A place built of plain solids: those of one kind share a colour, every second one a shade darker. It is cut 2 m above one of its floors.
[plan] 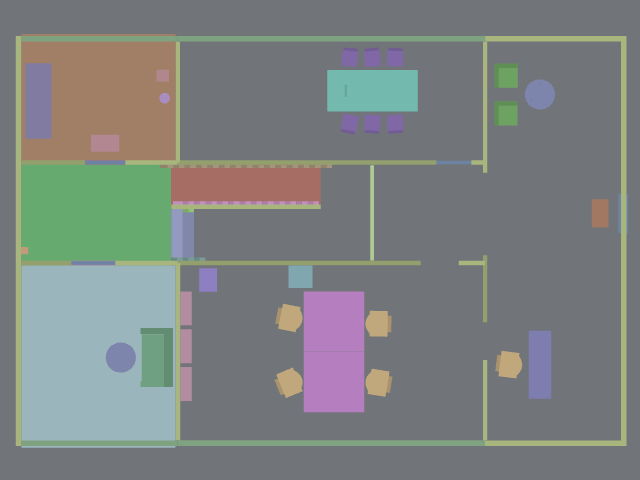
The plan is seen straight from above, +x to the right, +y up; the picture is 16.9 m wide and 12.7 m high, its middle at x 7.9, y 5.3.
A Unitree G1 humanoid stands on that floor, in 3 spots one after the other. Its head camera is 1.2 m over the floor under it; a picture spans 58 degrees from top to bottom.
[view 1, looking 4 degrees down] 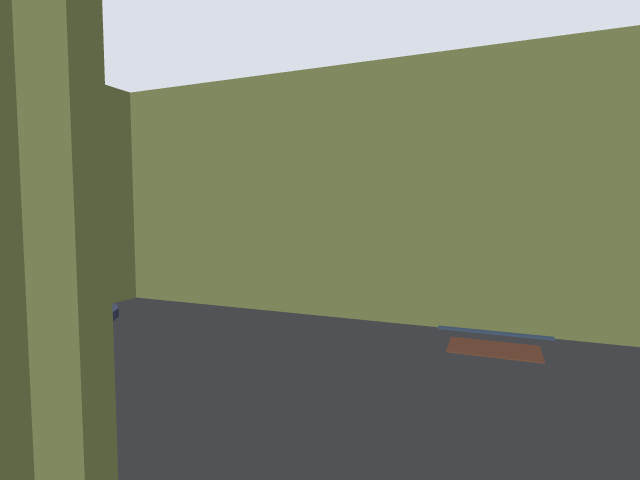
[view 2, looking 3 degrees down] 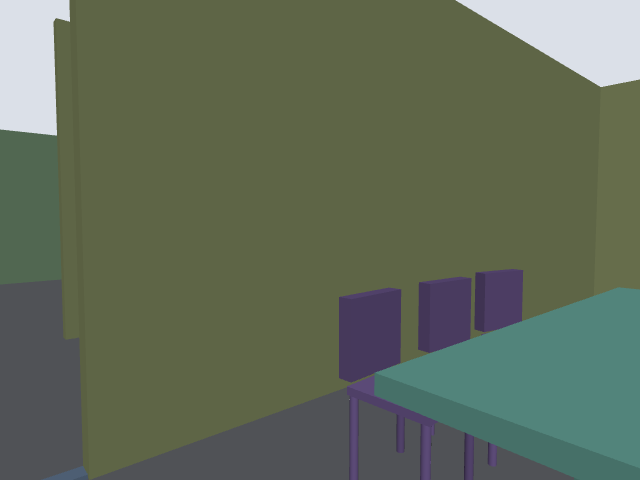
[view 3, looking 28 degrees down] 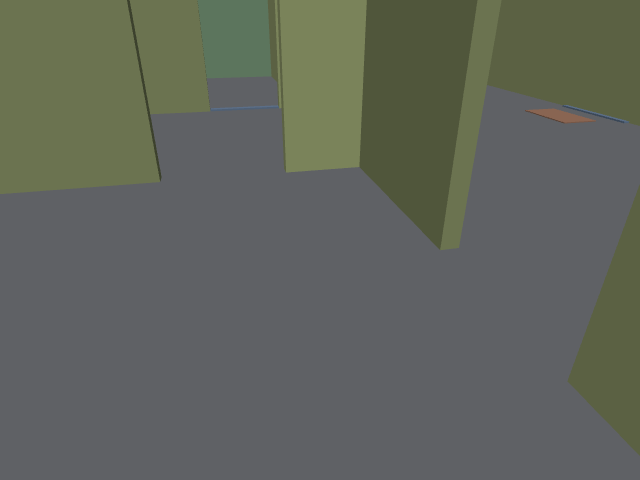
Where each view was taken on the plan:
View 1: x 11.37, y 6.02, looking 22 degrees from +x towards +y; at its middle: wall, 4.86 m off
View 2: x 11.44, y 9.55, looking -131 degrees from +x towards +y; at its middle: wall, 2.84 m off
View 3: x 11.07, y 1.20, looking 77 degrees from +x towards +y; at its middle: ground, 2.56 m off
